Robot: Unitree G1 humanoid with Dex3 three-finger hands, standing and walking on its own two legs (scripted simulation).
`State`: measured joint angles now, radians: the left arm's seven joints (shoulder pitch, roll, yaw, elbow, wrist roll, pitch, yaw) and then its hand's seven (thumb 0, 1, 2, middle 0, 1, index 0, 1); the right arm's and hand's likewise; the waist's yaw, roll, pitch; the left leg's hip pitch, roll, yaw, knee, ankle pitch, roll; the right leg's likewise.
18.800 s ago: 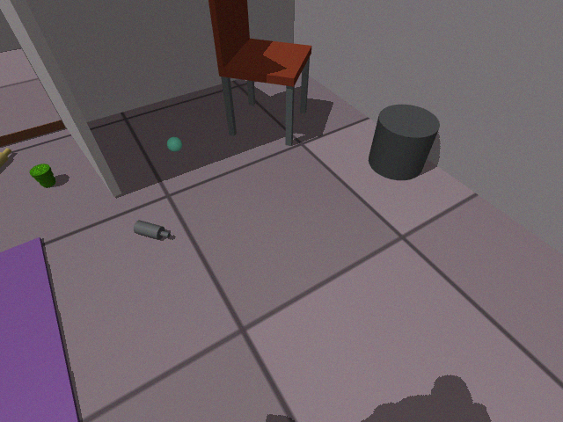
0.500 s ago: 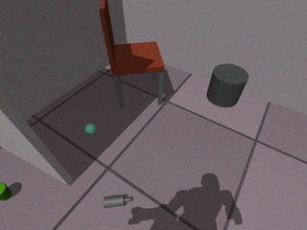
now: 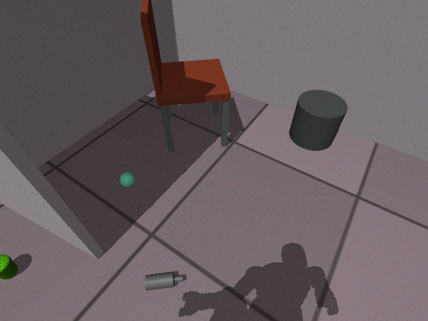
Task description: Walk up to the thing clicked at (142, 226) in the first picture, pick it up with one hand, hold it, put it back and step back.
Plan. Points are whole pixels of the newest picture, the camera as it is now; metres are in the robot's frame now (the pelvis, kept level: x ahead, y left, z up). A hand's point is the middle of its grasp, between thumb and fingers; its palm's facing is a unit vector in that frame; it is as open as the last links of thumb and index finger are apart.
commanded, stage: stand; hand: left
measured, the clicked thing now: (164, 280) +0.43 +0.24 -0.75
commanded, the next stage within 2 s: rise first in 1.80 s
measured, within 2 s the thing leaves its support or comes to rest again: neither
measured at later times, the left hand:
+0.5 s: hand out of the picture +0.07 +0.26 -0.16, palm faces -0.02 -0.94 -0.35, open 7.4 cm
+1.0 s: hand out of the picture +0.08 +0.26 -0.15, palm faces -0.02 -0.94 -0.35, open 7.4 cm
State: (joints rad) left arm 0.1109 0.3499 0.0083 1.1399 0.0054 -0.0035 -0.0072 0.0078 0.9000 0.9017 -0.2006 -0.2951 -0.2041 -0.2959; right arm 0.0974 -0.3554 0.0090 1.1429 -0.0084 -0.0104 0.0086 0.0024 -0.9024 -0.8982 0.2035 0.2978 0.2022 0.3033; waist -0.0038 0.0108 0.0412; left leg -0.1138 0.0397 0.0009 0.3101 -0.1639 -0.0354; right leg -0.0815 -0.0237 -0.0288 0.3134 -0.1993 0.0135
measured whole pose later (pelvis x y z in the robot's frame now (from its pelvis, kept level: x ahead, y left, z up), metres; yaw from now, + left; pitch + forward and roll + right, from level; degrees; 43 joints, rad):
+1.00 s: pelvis +0.01 +0.00 +0.00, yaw +0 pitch -2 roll +0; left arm 0.12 0.35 0.01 1.13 0.01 0.00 -0.01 0.01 0.90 0.90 -0.20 -0.30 -0.20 -0.30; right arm 0.10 -0.36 0.01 1.13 -0.01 -0.01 0.01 0.00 -0.90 -0.90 0.20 0.30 0.20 0.30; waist 0.00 0.01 0.04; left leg -0.11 0.04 0.00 0.31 -0.17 -0.03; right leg -0.07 -0.03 -0.03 0.31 -0.21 0.02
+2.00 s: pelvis +0.00 +0.01 +0.00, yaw +0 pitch +1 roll +0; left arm 0.08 0.33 0.05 1.06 -0.01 -0.02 0.01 0.01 0.83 0.92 -0.20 -0.37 -0.20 -0.37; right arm 0.17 -0.34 0.00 0.97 0.04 -0.03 -0.03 0.00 -0.93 -0.90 0.20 0.30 0.20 0.30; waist -0.01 0.01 0.05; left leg -0.21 0.03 -0.01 0.40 -0.20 -0.02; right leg -0.17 -0.03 -0.03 0.40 -0.23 0.02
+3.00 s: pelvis -0.02 +0.02 -0.14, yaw -1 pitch +23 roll -2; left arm 0.25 0.35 0.12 0.40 0.33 0.20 0.02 0.00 -0.56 0.98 -0.08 -1.06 -0.09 -1.06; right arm 0.17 -0.24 -0.03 0.54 0.00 -0.17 0.00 0.01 -0.91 -0.90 0.20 0.30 0.20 0.30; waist -0.03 0.02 -0.16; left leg -1.17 0.05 -0.04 1.35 -0.59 -0.02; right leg -1.11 -0.02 -0.03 1.32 -0.61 0.03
